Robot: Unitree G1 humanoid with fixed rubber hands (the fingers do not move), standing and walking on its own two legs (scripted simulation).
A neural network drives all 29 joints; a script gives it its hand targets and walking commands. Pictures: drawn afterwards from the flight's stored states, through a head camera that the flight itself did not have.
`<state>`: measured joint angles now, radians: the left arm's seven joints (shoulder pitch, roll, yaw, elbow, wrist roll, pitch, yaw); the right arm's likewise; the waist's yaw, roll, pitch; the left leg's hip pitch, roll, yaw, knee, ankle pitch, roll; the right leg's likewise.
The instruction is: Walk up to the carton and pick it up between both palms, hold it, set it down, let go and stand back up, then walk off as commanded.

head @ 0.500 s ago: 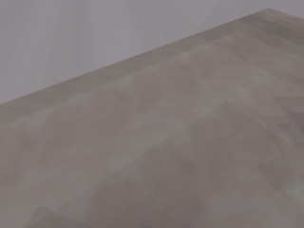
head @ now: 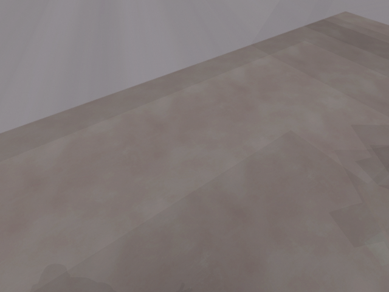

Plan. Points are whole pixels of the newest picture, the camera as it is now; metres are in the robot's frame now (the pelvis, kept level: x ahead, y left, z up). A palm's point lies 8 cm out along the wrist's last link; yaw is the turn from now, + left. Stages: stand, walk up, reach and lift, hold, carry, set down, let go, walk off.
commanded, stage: stand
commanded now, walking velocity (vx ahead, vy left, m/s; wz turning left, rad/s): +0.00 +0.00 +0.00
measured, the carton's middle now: out of the picture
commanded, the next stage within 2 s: walk up in 0.32 s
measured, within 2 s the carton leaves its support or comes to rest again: neither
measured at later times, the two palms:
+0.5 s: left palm out of the picture +0.09 +0.31 -0.11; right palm out of the picture +0.07 -0.31 -0.11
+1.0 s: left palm (123, 234) +0.27 +0.16 -0.07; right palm out of the picture +0.08 -0.48 -0.09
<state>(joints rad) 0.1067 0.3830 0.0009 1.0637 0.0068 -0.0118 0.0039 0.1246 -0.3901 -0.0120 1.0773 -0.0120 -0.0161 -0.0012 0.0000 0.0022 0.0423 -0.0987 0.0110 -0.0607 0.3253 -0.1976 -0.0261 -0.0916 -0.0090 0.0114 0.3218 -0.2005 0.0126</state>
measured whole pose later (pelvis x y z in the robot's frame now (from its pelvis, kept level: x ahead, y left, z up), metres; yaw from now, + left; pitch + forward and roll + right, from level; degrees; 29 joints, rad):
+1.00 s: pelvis +0.08 -0.11 -0.01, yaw -25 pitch +0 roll +1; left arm 0.26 0.42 0.10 0.80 0.02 0.04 -0.15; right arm 0.13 -0.51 -0.08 0.86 -0.02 -0.08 0.04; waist 0.08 0.07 -0.01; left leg -0.43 0.05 0.05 0.88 -0.48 -0.01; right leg -0.28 0.01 0.05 0.52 -0.24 -0.02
